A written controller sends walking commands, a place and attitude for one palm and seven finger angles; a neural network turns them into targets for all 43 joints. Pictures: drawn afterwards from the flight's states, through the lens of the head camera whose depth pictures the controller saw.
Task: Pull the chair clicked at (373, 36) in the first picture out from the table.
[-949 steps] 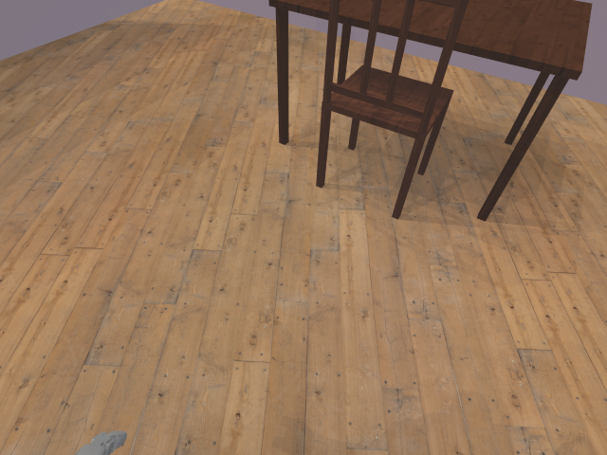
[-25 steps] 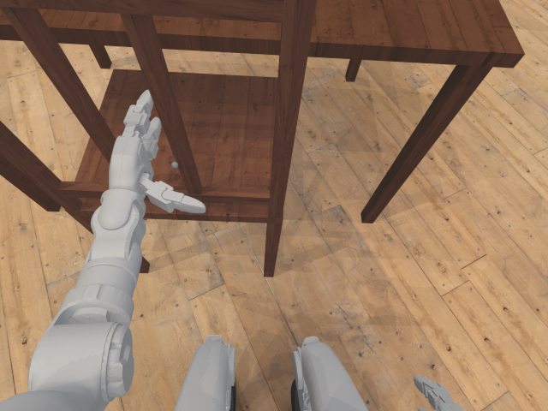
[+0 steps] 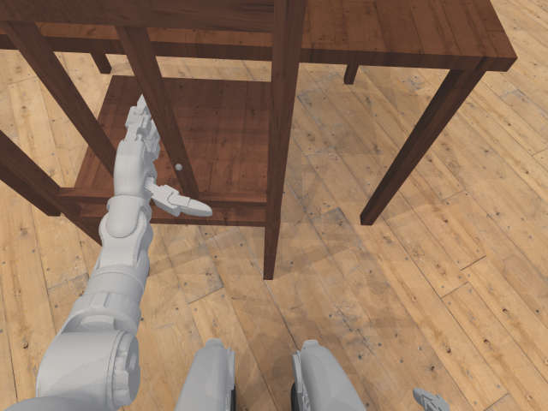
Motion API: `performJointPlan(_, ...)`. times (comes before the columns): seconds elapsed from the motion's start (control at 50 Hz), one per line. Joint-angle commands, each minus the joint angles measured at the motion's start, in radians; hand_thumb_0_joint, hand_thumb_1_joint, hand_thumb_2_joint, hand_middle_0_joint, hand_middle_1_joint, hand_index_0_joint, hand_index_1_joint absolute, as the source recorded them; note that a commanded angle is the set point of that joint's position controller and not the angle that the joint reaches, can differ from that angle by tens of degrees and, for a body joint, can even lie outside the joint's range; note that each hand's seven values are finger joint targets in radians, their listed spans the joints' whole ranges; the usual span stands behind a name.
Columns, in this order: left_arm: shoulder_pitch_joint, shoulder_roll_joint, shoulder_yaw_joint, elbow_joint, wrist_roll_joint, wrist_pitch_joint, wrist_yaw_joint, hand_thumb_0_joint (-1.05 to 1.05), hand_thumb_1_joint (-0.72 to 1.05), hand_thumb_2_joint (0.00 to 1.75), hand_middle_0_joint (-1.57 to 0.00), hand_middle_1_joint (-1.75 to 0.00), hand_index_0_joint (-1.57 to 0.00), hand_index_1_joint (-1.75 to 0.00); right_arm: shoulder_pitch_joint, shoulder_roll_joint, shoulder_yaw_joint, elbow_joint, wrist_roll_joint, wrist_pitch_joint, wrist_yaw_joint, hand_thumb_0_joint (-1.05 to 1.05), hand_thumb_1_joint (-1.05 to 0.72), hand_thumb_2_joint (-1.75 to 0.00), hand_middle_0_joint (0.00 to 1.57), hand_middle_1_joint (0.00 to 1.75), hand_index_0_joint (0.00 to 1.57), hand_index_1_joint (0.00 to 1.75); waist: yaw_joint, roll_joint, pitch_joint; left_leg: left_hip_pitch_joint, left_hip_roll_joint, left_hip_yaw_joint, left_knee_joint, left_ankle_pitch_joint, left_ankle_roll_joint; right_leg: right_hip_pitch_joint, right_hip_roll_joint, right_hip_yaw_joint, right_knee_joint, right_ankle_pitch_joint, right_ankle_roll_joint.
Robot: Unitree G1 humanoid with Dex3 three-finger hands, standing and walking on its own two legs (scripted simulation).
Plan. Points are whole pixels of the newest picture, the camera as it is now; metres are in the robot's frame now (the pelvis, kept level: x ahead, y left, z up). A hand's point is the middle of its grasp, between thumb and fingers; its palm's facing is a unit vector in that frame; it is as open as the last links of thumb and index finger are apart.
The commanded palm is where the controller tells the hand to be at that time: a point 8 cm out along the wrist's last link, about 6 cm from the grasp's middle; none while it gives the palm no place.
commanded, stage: hook a spindle and tug to test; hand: left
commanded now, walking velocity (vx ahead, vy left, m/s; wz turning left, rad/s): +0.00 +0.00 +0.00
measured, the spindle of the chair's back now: (93, 133) +0.49 +0.24 +0.08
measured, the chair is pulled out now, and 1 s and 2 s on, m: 0.00 0.00 0.04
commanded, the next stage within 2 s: step backward, pulling the chair out in 1.54 s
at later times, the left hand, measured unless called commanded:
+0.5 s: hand (178, 166) +0.46 +0.13 +0.04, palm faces -0.02 -1.00 -0.04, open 14.0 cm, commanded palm +0.43 +0.18 +0.03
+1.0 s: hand (190, 167) +0.46 +0.11 +0.04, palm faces -0.06 -1.00 -0.04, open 5.1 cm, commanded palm +0.42 +0.17 +0.03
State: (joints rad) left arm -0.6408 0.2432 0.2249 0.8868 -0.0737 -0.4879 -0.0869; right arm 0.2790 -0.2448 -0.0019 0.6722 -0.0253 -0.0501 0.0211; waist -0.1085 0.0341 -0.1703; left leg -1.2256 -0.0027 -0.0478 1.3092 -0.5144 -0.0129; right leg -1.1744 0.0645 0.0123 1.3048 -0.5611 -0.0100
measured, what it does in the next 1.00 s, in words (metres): stands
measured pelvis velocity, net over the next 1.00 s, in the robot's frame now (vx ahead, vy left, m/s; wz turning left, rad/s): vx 0.00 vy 0.00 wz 0.00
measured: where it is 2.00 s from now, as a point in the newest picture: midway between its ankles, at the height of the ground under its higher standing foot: outside the picture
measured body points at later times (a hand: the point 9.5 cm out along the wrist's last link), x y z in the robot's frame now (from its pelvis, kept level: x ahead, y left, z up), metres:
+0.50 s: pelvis +0.00 +0.00 +0.00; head +0.13 +0.00 +0.43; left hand +0.45 +0.18 +0.04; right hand +0.08 -0.26 -0.13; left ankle +0.05 +0.12 -0.61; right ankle +0.03 -0.11 -0.61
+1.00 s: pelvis +0.00 +0.00 +0.00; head +0.12 +0.00 +0.43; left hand +0.45 +0.16 +0.04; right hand +0.07 -0.26 -0.13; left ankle +0.05 +0.12 -0.61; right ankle +0.03 -0.11 -0.61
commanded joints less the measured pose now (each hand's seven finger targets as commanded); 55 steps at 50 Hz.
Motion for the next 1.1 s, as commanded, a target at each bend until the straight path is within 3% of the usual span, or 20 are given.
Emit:
performJointPlan(0.0,-0.431,0.174,0.03,-0.118,0.008,-0.044,-0.003,0.0,-0.5,0.3,-0.06,-0.08,-0.06,-0.08,0.099,-0.157,-0.053,-0.071,0.002,-0.024,-0.016,0.0,-0.9,-0.9,0.2,0.3,0.2,0.3,-0.038,0.005,-0.393,0.299,-0.022,0.025,-0.12,0.14,0.034,0.159,-0.008,-0.003,-0.22,0.194,-0.015)
performJointPlan(0.12,-0.414,0.159,0.032,-0.225,-0.016,-0.061,-0.009,0.0,-0.5,0.3,-0.15,-0.35,-0.15,-0.35,0.098,-0.153,-0.059,-0.091,-0.001,-0.031,-0.013,0.0,-0.9,-0.9,0.2,0.3,0.2,0.3,-0.01,0.072,-0.58,0.445,-0.018,0.017,-0.106,0.33,0.021,0.203,-0.009,-0.019,-0.177,0.362,-0.022)
performJointPlan(0.16,-0.388,0.127,0.006,-0.209,-0.014,-0.054,-0.009,0.0,-0.5,0.3,-0.18,-0.46,-0.18,-0.46,0.095,-0.148,-0.059,-0.087,0.0,-0.027,-0.007,0.0,-0.9,-0.9,0.2,0.3,0.2,0.3,-0.02,0.055,-0.547,0.425,-0.017,0.019,-0.103,0.326,0.021,0.202,-0.006,-0.019,-0.181,0.366,-0.018)
performJointPlan(0.28,-0.364,0.178,0.057,-0.152,-0.006,-0.03,0.004,0.0,-0.5,0.3,-0.29,-0.79,-0.29,-0.79,0.087,-0.149,-0.055,-0.092,0.004,-0.013,-0.01,0.0,-0.9,-0.9,0.2,0.3,0.2,0.3,-0.023,-0.058,-0.435,0.264,-0.028,0.044,-0.105,0.194,0.038,0.257,-0.011,0.015,-0.221,0.287,-0.006)
performJointPlan(0.36,-0.4,0.211,0.08,-0.16,-0.011,-0.048,-0.002,0.0,-0.39,0.35,-0.36,-1.01,-0.36,-1.01,0.079,-0.142,-0.046,-0.095,0.004,-0.02,-0.017,0.0,-0.9,-0.9,0.2,0.3,0.2,0.3,-0.018,-0.041,-0.432,0.235,-0.03,0.051,-0.094,0.18,0.041,0.273,-0.014,0.037,-0.223,0.276,-0.007)
performJointPlan(0.4,-0.426,0.196,0.059,-0.239,-0.014,-0.074,-0.01,0.0,-0.28,0.4,-0.39,-1.12,-0.39,-1.12,0.082,-0.142,-0.05,-0.104,0.002,-0.031,-0.015,0.0,-0.9,-0.9,0.2,0.3,0.2,0.3,-0.013,0.014,-0.516,0.31,-0.028,0.044,-0.095,0.236,0.038,0.273,-0.01,0.026,-0.199,0.331,-0.013)
performJointPlan(0.44,-0.38,0.163,0.034,-0.251,-0.02,-0.081,-0.02,0.0,-0.16,0.44,-0.43,-1.23,-0.43,-1.23,0.086,-0.143,-0.055,-0.099,0.004,-0.035,-0.012,0.0,-0.9,-0.9,0.2,0.3,0.2,0.3,-0.009,0.042,-0.545,0.38,-0.021,0.034,-0.101,0.284,0.028,0.249,-0.006,0.004,-0.189,0.361,-0.017)
performJointPlan(0.52,-0.368,0.115,-0.009,-0.181,-0.02,-0.045,-0.031,0.0,0.06,0.54,-0.5,-1.45,-0.5,-1.45,0.097,-0.153,-0.06,-0.078,0.007,-0.03,-0.011,0.0,-0.9,-0.9,0.2,0.3,0.2,0.3,-0.032,0.008,-0.471,0.377,-0.015,0.019,-0.112,0.254,0.026,0.185,-0.005,-0.016,-0.197,0.309,-0.015)
performJointPlan(0.58,-0.404,0.118,-0.006,-0.147,-0.016,-0.017,-0.018,0.0,0.23,0.61,-0.5,-1.45,-0.5,-1.45,0.095,-0.157,-0.058,-0.078,0.009,-0.023,-0.014,0.0,-0.9,-0.9,0.2,0.3,0.2,0.3,-0.037,-0.013,-0.418,0.338,-0.018,0.014,-0.126,0.183,0.029,0.161,-0.007,-0.019,-0.214,0.234,-0.015)
performJointPlan(0.6,-0.422,0.129,0.007,-0.16,-0.016,-0.02,-0.01,0.0,0.28,0.64,-0.5,-1.45,-0.5,-1.45,0.098,-0.159,-0.057,-0.079,0.007,-0.027,-0.016,0.0,-0.9,-0.9,0.2,0.3,0.2,0.3,-0.032,0.02,-0.433,0.359,-0.02,0.015,-0.125,0.196,0.029,0.15,-0.007,-0.02,-0.207,0.238,-0.018)
performJointPlan(0.64,-0.415,0.151,0.034,-0.197,-0.017,-0.032,0.007,0.0,0.4,0.68,-0.5,-1.45,-0.5,-1.45,0.092,-0.155,-0.057,-0.086,0.004,-0.026,-0.016,0.0,-0.9,-0.9,0.2,0.3,0.2,0.3,-0.015,0.032,-0.479,0.388,-0.02,0.015,-0.124,0.227,0.025,0.169,-0.007,-0.02,-0.204,0.261,-0.02)
performJointPlan(0.68,-0.432,0.156,0.036,-0.224,-0.01,-0.054,0.021,0.0,0.51,0.73,-0.5,-1.45,-0.5,-1.45,0.088,-0.149,-0.055,-0.086,-0.002,-0.029,-0.014,0.0,-0.9,-0.9,0.2,0.3,0.2,0.3,-0.015,0.037,-0.496,0.388,-0.02,0.015,-0.121,0.247,0.023,0.181,-0.008,-0.02,-0.193,0.281,-0.02)
performJointPlan(0.74,-0.412,0.126,0.012,-0.236,0.004,-0.077,0.034,0.0,0.68,0.8,-0.5,-1.45,-0.5,-1.45,0.089,-0.147,-0.057,-0.087,-0.007,-0.03,-0.005,0.0,-0.9,-0.9,0.2,0.3,0.2,0.3,-0.016,0.06,-0.521,0.434,-0.015,0.005,-0.12,0.279,0.015,0.15,-0.004,-0.034,-0.177,0.287,-0.022)
performJointPlan(0.8,-0.391,0.15,0.028,-0.168,0.019,-0.067,0.037,0.0,0.84,0.88,-0.5,-1.45,-0.5,-1.45,0.095,-0.154,-0.057,-0.083,-0.007,-0.022,-0.005,0.0,-0.9,-0.9,0.2,0.3,0.2,0.3,-0.026,0.013,-0.465,0.379,-0.016,0.011,-0.121,0.226,0.022,0.148,-0.001,-0.027,-0.187,0.254,-0.02)
performJointPlan(0.82,-0.394,0.128,0.011,-0.148,0.02,-0.058,0.035,0.0,0.9,0.9,-0.5,-1.45,-0.5,-1.45,0.089,-0.151,-0.054,-0.084,-0.006,-0.019,-0.004,0.0,-0.9,-0.9,0.2,0.3,0.2,0.3,-0.032,0.012,-0.444,0.36,-0.018,0.014,-0.125,0.205,0.023,0.148,-0.004,-0.027,-0.195,0.24,-0.018)
performJointPlan(0.86,-0.381,0.153,0.031,-0.152,0.019,-0.046,0.031,0.0,0.9,0.9,-0.5,-1.45,-0.5,-1.45,0.091,-0.154,-0.055,-0.092,-0.004,-0.014,-0.005,0.0,-0.9,-0.9,0.2,0.3,0.2,0.3,-0.018,0.006,-0.465,0.352,-0.02,0.018,-0.128,0.206,0.024,0.18,-0.005,-0.021,-0.198,0.249,-0.019)
performJointPlan(0.94,-0.344,0.093,-0.01,-0.219,-0.012,-0.039,0.014,0.0,0.9,0.9,-0.5,-1.45,-0.5,-1.45,0.086,-0.149,-0.057,-0.109,0.002,-0.011,-0.003,0.0,-0.9,-0.9,0.2,0.3,0.2,0.3,-0.013,0.018,-0.497,0.421,-0.015,0.015,-0.137,0.265,0.02,0.187,-0.002,-0.03,-0.199,0.294,-0.022)
performJointPlan(0.98,-0.309,0.12,0.021,-0.234,-0.019,-0.036,0.021,0.0,0.9,0.9,-0.5,-1.45,-0.5,-1.45,0.083,-0.147,-0.057,-0.114,0.003,-0.007,-0.005,0.0,-0.9,-0.9,0.2,0.3,0.2,0.3,0.001,-0.011,-0.504,0.386,-0.019,0.023,-0.133,0.263,0.023,0.227,-0.003,-0.021,-0.2,0.309,-0.018)
performJointPlan(1.02,-0.291,0.118,0.018,-0.203,-0.008,-0.034,0.028,0.0,0.9,0.9,-0.5,-1.45,-0.5,-1.45,0.081,-0.142,-0.052,-0.11,0.002,-0.007,-0.003,0.0,-0.9,-0.9,0.2,0.3,0.2,0.3,-0.003,-0.029,-0.45,0.347,-0.02,0.027,-0.133,0.232,0.026,0.212,-0.002,-0.021,-0.202,0.286,-0.016)
performJointPlan(1.08,-0.274,0.133,0.018,-0.228,0.013,-0.052,0.032,0.0,0.9,0.9,-0.5,-1.45,-0.5,-1.45,0.076,-0.139,-0.053,-0.117,0.001,-0.006,-0.001,0.0,-0.9,-0.9,0.2,0.3,0.2,0.3,0.003,-0.017,-0.446,0.328,-0.022,0.035,-0.13,0.216,0.029,0.228,-0.005,-0.009,-0.203,0.283,-0.017)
